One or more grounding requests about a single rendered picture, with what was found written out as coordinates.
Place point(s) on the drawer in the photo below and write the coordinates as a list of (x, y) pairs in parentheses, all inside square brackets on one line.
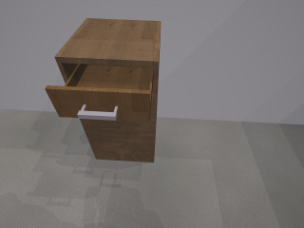
[(102, 87)]

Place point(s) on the handle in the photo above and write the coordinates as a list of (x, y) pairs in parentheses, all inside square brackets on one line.
[(97, 115)]

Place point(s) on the cabinet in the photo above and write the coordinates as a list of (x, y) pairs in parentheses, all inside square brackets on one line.
[(117, 42)]

